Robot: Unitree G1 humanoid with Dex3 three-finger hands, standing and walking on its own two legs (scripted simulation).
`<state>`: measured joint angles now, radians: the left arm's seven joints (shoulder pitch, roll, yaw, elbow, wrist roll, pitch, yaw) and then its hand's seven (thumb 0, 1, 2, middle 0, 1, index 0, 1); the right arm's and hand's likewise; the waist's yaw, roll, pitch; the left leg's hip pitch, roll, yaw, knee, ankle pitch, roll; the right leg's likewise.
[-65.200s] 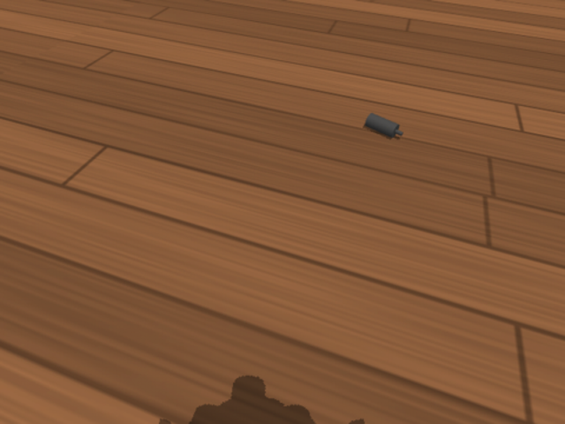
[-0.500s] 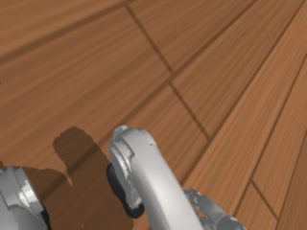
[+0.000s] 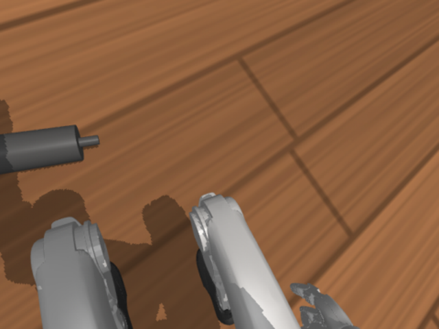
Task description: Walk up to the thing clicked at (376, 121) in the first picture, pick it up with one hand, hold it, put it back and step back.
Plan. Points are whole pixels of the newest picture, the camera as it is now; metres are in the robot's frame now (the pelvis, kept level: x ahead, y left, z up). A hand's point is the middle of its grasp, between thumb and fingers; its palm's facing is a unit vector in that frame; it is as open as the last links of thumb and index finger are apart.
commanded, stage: withdraw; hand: left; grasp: from above
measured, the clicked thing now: (46, 147) +0.50 +0.28 -0.32
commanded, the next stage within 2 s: home in 0.38 s
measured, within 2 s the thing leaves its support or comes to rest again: neither
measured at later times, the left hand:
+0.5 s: hand out of the picture +0.50 +0.33 -0.19, palm faces -0.41 -0.09 -0.91, open 14.0 cm
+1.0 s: hand out of the picture +0.40 +0.30 -0.04, palm faces -0.24 -0.57 -0.78, open 8.5 cm
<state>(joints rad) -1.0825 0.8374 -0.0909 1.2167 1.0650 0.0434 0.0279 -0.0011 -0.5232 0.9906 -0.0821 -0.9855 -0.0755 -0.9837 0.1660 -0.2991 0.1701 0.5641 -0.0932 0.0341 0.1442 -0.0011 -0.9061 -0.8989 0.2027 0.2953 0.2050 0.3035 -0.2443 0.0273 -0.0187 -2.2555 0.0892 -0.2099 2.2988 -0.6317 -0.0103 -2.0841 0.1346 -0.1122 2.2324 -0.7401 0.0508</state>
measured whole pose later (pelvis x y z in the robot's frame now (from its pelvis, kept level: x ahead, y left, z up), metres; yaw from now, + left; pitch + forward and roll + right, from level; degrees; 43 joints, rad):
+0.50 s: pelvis -0.01 +0.00 -0.04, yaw +0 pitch +30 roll -11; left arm -1.17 0.93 0.02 1.48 1.23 -0.11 0.28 0.00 -0.48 0.95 -0.11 -0.96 -0.11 -0.95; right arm 0.16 -0.28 0.24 0.61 -0.16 0.03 0.08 0.00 -0.90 -0.89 0.20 0.29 0.20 0.30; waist -0.34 -0.07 0.07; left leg -2.38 0.06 -0.22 2.38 -0.55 -0.01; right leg -2.21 0.12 -0.12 2.33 -0.68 0.06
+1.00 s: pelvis +0.01 -0.01 +0.07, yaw +4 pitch +34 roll -8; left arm -0.56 0.58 0.05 0.66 0.60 0.14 0.03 0.00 0.66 0.87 -0.22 -0.35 -0.21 -0.35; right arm 0.15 -0.27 0.04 0.60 -0.03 0.07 0.08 0.00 -0.90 -0.90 0.20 0.29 0.21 0.30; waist -0.11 0.03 -0.15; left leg -2.06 0.08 -0.15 2.06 -0.62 -0.02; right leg -1.91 0.10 -0.08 2.02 -0.73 0.03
